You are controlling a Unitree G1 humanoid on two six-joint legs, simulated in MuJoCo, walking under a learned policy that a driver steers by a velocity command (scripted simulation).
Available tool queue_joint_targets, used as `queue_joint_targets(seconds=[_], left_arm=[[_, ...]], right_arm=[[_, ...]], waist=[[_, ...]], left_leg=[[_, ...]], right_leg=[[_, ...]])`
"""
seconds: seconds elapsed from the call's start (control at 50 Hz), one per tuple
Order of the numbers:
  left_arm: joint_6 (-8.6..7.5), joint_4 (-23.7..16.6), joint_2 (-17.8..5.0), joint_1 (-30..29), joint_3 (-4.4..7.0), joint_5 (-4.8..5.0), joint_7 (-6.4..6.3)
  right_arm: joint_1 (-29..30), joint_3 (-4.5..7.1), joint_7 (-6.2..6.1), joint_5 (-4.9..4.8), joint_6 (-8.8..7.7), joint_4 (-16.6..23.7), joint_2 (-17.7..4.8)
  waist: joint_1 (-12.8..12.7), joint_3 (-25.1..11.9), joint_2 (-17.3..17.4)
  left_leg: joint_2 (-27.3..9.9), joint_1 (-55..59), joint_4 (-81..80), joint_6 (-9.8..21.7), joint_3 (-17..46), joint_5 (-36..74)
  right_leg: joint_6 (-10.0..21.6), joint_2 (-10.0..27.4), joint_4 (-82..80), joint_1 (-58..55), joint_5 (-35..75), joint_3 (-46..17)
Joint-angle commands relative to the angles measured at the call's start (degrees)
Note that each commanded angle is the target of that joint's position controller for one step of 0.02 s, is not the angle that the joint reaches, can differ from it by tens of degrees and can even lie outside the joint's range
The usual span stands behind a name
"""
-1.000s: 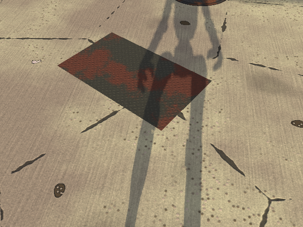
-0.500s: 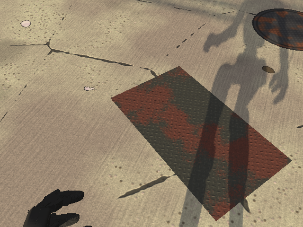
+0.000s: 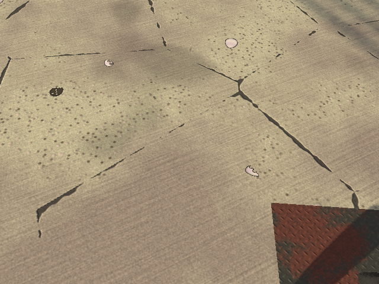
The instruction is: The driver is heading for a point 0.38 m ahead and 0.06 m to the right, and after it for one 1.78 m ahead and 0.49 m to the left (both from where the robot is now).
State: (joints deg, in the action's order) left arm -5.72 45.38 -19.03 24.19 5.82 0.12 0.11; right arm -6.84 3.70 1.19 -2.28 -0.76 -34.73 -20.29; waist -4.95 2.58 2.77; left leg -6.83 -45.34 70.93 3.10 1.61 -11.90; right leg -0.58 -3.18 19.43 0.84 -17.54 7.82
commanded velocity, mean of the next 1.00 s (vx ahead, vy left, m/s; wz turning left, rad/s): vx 1.00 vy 0.00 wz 0.23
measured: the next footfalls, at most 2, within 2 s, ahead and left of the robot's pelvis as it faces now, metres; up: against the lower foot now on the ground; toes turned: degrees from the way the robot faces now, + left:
left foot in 0.22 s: +0.39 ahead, +0.13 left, +0.00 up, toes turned +10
right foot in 0.68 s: +0.91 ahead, +0.02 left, +0.00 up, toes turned +11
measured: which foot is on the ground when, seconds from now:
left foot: up 0.00-0.20, down 0.22-0.70, up 0.72-1.00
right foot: down 0.00-0.22, up 0.24-0.66, down 0.68-1.00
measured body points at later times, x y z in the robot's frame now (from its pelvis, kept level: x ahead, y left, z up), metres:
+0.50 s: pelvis +0.45 +0.07 +0.01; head +0.46 +0.08 +0.46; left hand +0.61 +0.35 -0.07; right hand +0.49 -0.19 -0.12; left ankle +0.35 +0.12 -0.73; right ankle +0.68 -0.08 -0.65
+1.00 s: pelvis +0.94 +0.13 +0.01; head +0.95 +0.15 +0.46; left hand +0.85 +0.38 -0.13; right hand +1.22 -0.05 -0.05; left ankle +1.12 +0.34 -0.66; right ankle +0.87 +0.01 -0.73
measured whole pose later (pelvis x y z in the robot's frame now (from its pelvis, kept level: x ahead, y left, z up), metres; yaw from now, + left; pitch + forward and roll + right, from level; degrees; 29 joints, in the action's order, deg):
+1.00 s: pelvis +0.94 +0.13 +0.01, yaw +12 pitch +0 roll -3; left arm -6.4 50.4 -14.9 28.2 1.9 0.7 1.2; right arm -3.3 0.3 1.2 -0.4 -5.4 -39.8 -15.6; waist -5.0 0.8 1.4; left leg -8.5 -44.7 47.8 1.7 3.2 2.2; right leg 2.5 -5.0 13.9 -2.1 -15.9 1.8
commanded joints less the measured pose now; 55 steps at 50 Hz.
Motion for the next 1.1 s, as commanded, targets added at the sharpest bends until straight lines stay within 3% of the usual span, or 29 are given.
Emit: queue_joint_targets(seconds=[0.02,0.1,0.14,0.18,0.2,0.22,0.24,0.26,0.28,0.3,0.34,0.4,0.48,0.54,0.6,0.64,0.68,0.7,0.72,0.74,0.76,0.78,0.8,0.84,0.88,0.94,1.0,1.06,1.1], left_arm=[[-1.9,-5.3,-4.3,-9.8,-0.3,-0.52,0.01],[-1.46,-1.2,-7.3,-1.2,-0.37,0.03,0.41],[-0.72,-0.1,-10.6,0.3,-0.1,0.26,-0.02],[0.4,0.7,-12.7,0.0,-0.21,0.03,-0.75],[1.02,0.5,-12.6,-2.9,-0.55,0.14,-1.09],[0.81,-0.8,-9.9,-3.1,-1.51,-0.27,-1.67],[-1.17,-2.8,0.7,6.4,-4.75,0.51,-0.36],[-3.49,-3.0,-6.2,0.3,-3.38,2.55,0.02],[-3.98,-5.9,-5.7,-7.6,-3.26,4.67,-0.12],[-4.16,-7.1,-3.9,-10.7,-3.94,4.04,-0.51],[-2.46,-5.1,-2.5,-7.5,-3.69,2.03,-0.24],[0.04,-4.9,-0.5,-7.9,-4.11,0.93,0.32],[-0.99,-8.9,0.6,-20.6,-5.22,-0.44,1.05],[-2.04,-10.8,0.9,-27.3,-5.36,0.64,2.31],[-2.08,-12.7,-1.3,-30.3,-4.43,1.29,3.16],[-1.56,-12.3,-4.8,-24.2,-2.74,1.78,2.93],[0.22,-7.9,-8.7,-2.3,-0.82,2.63,1.33],[0.06,-6.0,-13.8,4.9,0.27,-0.33,1.01],[-0.61,-4.1,-10.9,9.1,0.12,0.61,2.14],[-0.43,-3.5,-5.9,6.3,-1.02,0.47,1.57],[-0.34,-3.5,-4.4,2.3,-1.47,0.09,1.36],[-0.6,-3.0,-4.4,-0.8,-1.6,-0.73,1.61],[-1.07,-3.2,-2.8,-3.8,-2.13,-1.84,1.84],[-1.23,-2.9,0.5,-7.1,-3.19,-1.31,2.31],[-1.49,-2.0,-0.4,-7.7,-3.13,0.28,2.27],[-2.01,-1.3,-3.3,-5.7,-2.37,0.29,1.17],[-2.49,0.0,-4.3,-0.9,-2.18,1.34,0.37],[-1.2,2.0,-5.7,3.2,-1.83,1.73,0.02],[0.35,2.5,-7.5,3.6,-1.42,0.92,-0.17]], right_arm=[[1.2,-1.21,0.87,0.43,-0.75,3.8,0.8],[10.5,-1.95,2.65,0.38,-2.61,6.4,2.3],[11.7,-0.88,3.1,0.34,-3.1,7.5,-0.1],[2.6,1.47,2.61,0.37,-2.43,6.5,-4.5],[-11.4,3.4,1.79,0.26,-1.76,2.6,-7.7],[-22.8,4.62,0.72,0.13,-0.98,-1.5,-10.7],[-19.3,4.62,0.84,0.53,-1.93,-0.8,-14.6],[-21.8,3.31,0.95,1.6,-2.55,-1.6,-8.0],[-20.5,2.7,0.97,2.22,-3.29,-2.7,-6.5],[-16.5,2.27,1.13,2.23,-4.25,-3.4,-5.6],[-9.8,0.51,1.18,3.66,-5.06,-3.2,-0.2],[-9.4,0.04,0.82,1.95,-5.54,-4.7,1.2],[-12.7,0.32,-0.87,2.18,-6.31,-6.1,-0.7],[-18.7,0.75,-1.14,0.95,-6.66,-8.7,-3.0],[-21.3,0.79,-1.26,0.88,-5.01,-11.1,-3.9],[-21.2,1.13,-1.47,2.81,-3.61,-12.1,-6.1],[-16.1,0.99,-1.81,4.79,-1.99,-11.9,-7.2],[-26.4,-1.24,-1.35,4.15,-2.78,-10.3,2.7],[-29.6,-3.22,-0.25,1.7,-4.63,-12.2,5.0],[-19.7,-1.12,-0.32,-1.19,-5.47,-10.0,-2.4],[-11.2,-1.43,-0.45,-1.68,-6.2,-6.9,-3.0],[-6.2,-1.88,-0.51,-0.54,-6.86,-5.5,-1.6],[-6.2,-1.64,-0.43,0.32,-6.7,-5.3,-0.6],[-9.7,-1.89,-0.22,0.34,-5.15,-6.6,1.5],[-8.1,-2.47,-0.56,0.96,-3.96,-6.2,2.7],[0.5,-2.91,-0.64,2.32,-4.56,-3.2,2.0],[8.5,-3.38,0.76,1.86,-5.7,-1.3,2.7],[13.0,-2.82,1.77,0.96,-6.1,0.3,1.4],[11.3,-1.75,2.23,0.89,-6.16,0.6,-0.9]], waist=[[4.4,5.5,-2.9],[1.7,8.3,-0.9],[3.7,5.4,-5.6],[11.1,-2.1,-11.9],[18.6,-8.4,-12.3],[21.6,-13.7,-6.6],[10.5,-24.2,13.6],[15.0,-28.3,4.9],[14.5,-16.2,2.3],[10.9,-7.5,-5.1],[4.7,-3.0,-3.5],[2.4,1.8,-1.9],[6.3,6.5,-2.9],[9.3,6.8,-3.2],[8.7,6.1,-1.1],[3.9,-0.8,3.3],[-9.4,-12.6,7.0],[-2.9,-25.1,-10.2],[-3.8,-36.5,-21.9],[-5.5,-25.9,-17.5],[-4.6,-16.2,-10.4],[-2.5,-9.1,-3.0],[1.2,-5.8,-2.3],[5.7,-3.0,-4.7],[7.2,1.6,-5.2],[5.5,5.4,-4.2],[2.4,5.9,-2.9],[1.5,6.8,-3.5],[3.8,3.8,-6.1]], left_leg=[[-2.4,-0.2,-7.3,-0.6,2.1,11.3],[3.0,6.4,-25.4,3.3,-3.5,16.1],[8.2,11.8,-28.7,5.0,-8.2,10.6],[11.7,23.3,-29.9,7.7,-9.1,2.6],[11.9,40.4,-35.1,9.8,-8.1,6.3],[5.7,62.4,-34.8,11.0,3.2,5.2],[-10.0,80.1,-42.9,21.4,37.7,-14.0],[-10.4,77.0,-52.2,19.1,46.8,-24.5],[-9.6,67.8,-54.8,17.0,39.9,-20.0],[-7.9,56.3,-56.3,15.7,33.3,-12.5],[-3.4,42.0,-57.8,13.9,22.4,-5.9],[-2.0,31.9,-62.2,13.6,15.5,-1.8],[2.7,25.9,-65.3,11.3,4.8,7.2],[0.8,29.1,-69.3,10.0,3.7,7.0],[-2.3,45.6,-65.1,8.1,3.0,21.1],[-4.1,55.1,-54.4,6.3,2.9,49.6],[-3.5,47.4,-26.2,3.7,0.7,63.6],[4.4,21.5,2.0,0.9,1.5,29.0],[12.5,11.2,14.3,0.3,9.1,-13.0],[8.4,4.0,16.2,2.2,8.2,-11.2],[5.7,1.9,14.4,2.9,6.9,-9.9],[4.1,2.8,9.9,3.2,5.6,-8.4],[1.6,5.9,6.1,3.3,5.9,-6.3],[-0.7,9.2,2.5,2.4,5.7,-6.0],[-2.8,6.9,-3.1,0.6,4.7,-4.8],[-3.1,4.5,-16.6,-1.9,2.5,10.4],[0.2,15.0,-32.0,-2.1,-1.3,26.0],[2.5,13.5,-41.0,-1.5,-1.5,26.5],[5.5,14.4,-42.1,-0.1,-3.0,19.4]], right_leg=[[7.4,15.2,-13.1,8.5,16.7,-5.6],[6.1,16.0,-15.7,2.5,31.4,0.0],[6.3,17.5,-10.2,-4.0,60.5,1.8],[6.7,19.9,5.5,-8.2,83.7,1.8],[6.0,18.9,19.9,-2.6,84.9,2.6],[4.2,14.4,41.9,14.5,50.7,1.6],[1.9,3.1,65.5,37.3,-8.8,-4.5],[4.5,4.3,67.3,40.5,-7.6,-15.9],[4.7,5.8,66.3,44.4,-6.2,-14.9],[4.7,8.4,60.8,44.2,-3.0,-14.5],[4.1,12.1,54.6,37.6,1.3,-14.6],[1.3,14.5,48.3,37.8,3.3,-13.0],[-1.0,12.2,27.2,36.5,25.6,-8.3],[0.1,8.5,14.0,28.3,37.2,-6.7],[2.3,5.5,7.2,32.2,31.4,-5.9],[4.4,1.1,10.0,27.0,21.7,-3.5],[7.2,2.8,14.9,2.4,15.7,-4.5],[16.3,18.7,17.4,-26.1,0.5,-30.8],[21.2,24.8,2.8,-35.8,-24.3,-58.8],[16.9,22.6,-2.5,-30.4,-27.5,-56.0],[15.0,21.0,-2.6,-20.5,-19.0,-46.2],[14.4,18.6,-4.2,-9.3,-9.3,-39.7],[14.4,16.4,-5.3,-0.7,-3.9,-34.1],[15.4,14.6,-8.3,7.7,-2.0,-29.2],[15.6,14.6,-12.0,13.5,-0.5,-25.4],[14.4,12.1,-15.2,16.1,8.1,-17.4],[12.3,10.6,-19.2,17.5,11.3,-11.0],[11.0,13.5,-18.8,4.3,16.6,-9.6],[9.6,15.7,-12.2,-5.6,35.3,-9.2]])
